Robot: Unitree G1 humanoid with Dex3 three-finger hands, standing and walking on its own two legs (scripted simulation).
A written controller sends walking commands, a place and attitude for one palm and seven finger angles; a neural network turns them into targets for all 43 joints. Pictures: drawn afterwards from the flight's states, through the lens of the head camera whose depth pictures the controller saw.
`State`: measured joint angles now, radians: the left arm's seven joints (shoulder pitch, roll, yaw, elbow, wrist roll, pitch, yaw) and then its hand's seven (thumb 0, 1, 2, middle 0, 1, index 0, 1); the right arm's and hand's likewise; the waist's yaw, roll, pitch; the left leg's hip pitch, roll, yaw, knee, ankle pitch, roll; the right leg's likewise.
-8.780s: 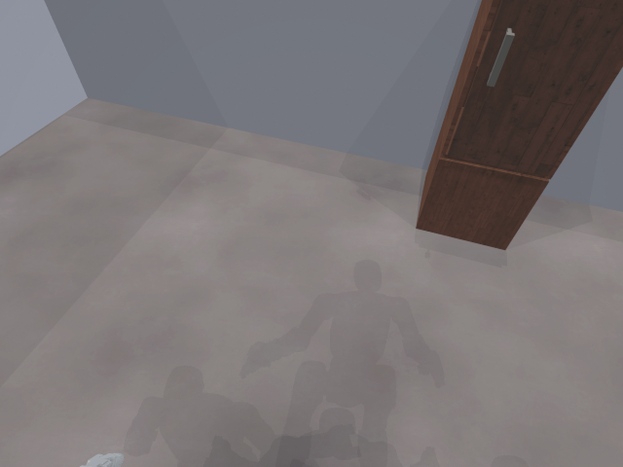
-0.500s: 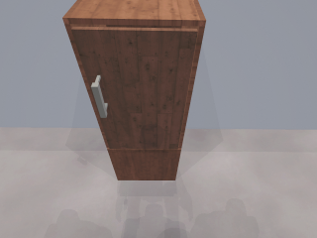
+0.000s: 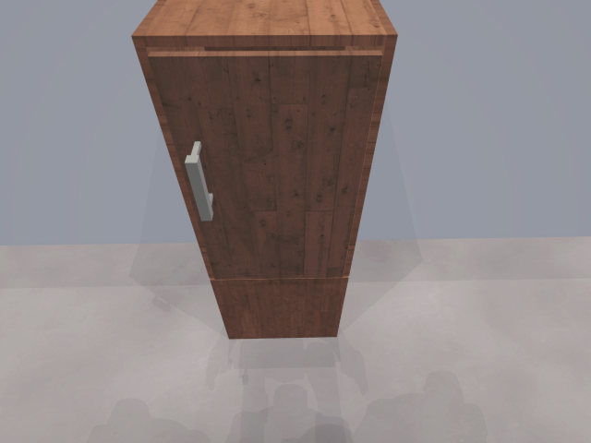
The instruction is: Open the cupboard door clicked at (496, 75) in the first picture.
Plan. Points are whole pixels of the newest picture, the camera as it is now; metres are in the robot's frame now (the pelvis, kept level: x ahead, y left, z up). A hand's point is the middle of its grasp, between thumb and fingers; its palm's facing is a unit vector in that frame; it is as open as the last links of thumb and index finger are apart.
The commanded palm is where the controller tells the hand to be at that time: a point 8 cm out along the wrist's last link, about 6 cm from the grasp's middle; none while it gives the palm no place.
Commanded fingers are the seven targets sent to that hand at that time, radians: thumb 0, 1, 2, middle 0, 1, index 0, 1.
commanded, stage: look again from close up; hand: left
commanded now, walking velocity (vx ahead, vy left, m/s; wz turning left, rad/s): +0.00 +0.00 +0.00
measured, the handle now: (202, 182) +0.54 +0.21 +0.03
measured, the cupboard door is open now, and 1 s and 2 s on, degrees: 0 0 0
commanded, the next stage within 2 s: shuffle to correct the standing spot in 0.36 s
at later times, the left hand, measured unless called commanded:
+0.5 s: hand out of the picture -0.10 +0.22 -0.17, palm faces +0.05 -0.98 -0.20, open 7.3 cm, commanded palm none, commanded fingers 0.00 0.90 0.90 -0.20 -0.30 -0.20 -0.30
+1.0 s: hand out of the picture -0.15 +0.18 -0.18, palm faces +0.12 -0.99 -0.11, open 7.4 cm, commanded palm none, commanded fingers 0.00 0.90 0.90 -0.20 -0.30 -0.20 -0.30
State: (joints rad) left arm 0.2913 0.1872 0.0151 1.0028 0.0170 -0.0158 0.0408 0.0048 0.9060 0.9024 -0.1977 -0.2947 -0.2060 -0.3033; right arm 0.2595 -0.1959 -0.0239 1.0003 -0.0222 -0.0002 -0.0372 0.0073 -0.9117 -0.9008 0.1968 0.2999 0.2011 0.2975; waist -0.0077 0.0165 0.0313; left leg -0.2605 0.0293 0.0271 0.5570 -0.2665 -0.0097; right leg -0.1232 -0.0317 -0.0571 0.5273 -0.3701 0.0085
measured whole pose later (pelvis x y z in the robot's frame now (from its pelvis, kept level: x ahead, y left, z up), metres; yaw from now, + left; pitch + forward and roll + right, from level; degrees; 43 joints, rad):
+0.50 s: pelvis -0.07 +0.04 +0.00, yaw +1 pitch -3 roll -1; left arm 0.40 0.19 0.01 1.02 0.03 0.03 0.02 0.00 0.91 0.90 -0.19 -0.29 -0.20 -0.30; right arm 0.29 -0.17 -0.03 1.01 -0.02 0.04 -0.01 0.00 -0.91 -0.90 0.20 0.30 0.20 0.30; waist 0.01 -0.01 0.01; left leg -0.31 -0.02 0.04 0.48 -0.13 0.05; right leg -0.19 -0.06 -0.02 0.49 -0.26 0.04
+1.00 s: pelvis -0.12 +0.03 +0.00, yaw +1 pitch -2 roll +0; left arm 0.39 0.12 0.07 1.04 0.04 0.06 -0.01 0.01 0.91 0.90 -0.20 -0.29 -0.20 -0.30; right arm 0.35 -0.10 -0.04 1.05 -0.04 0.00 -0.05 0.00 -0.91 -0.90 0.20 0.30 0.20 0.30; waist 0.01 -0.04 -0.02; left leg -0.29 0.03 0.08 0.59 -0.28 0.03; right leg -0.50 -0.03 -0.02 1.01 -0.33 0.00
